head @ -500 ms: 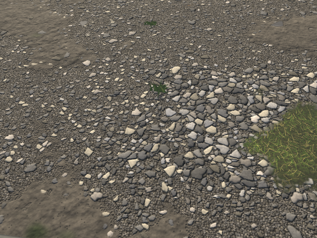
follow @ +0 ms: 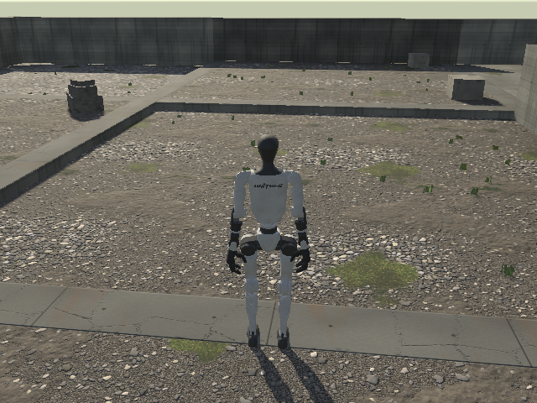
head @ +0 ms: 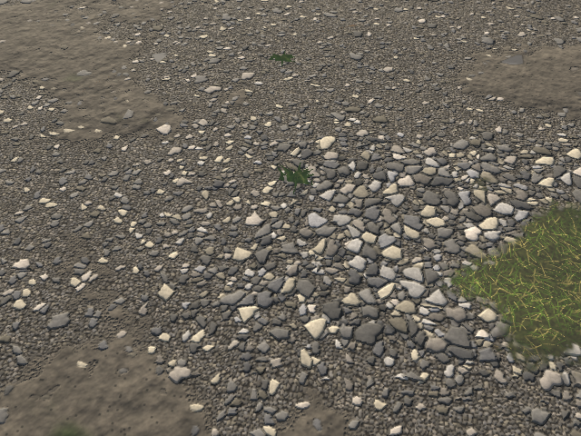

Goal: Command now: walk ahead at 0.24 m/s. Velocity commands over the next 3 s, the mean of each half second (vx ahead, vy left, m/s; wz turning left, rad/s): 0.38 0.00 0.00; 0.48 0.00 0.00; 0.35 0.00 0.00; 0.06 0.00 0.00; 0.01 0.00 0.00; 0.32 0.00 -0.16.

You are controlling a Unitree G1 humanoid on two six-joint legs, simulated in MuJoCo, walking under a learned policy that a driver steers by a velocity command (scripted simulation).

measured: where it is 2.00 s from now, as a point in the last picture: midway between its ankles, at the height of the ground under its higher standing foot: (265, 363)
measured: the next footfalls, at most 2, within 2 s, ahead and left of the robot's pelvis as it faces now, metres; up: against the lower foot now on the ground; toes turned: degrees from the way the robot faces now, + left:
left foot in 0.22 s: +0.10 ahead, +0.12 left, +0.00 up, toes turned +3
right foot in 0.62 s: +0.35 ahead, -0.04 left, +0.00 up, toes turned -4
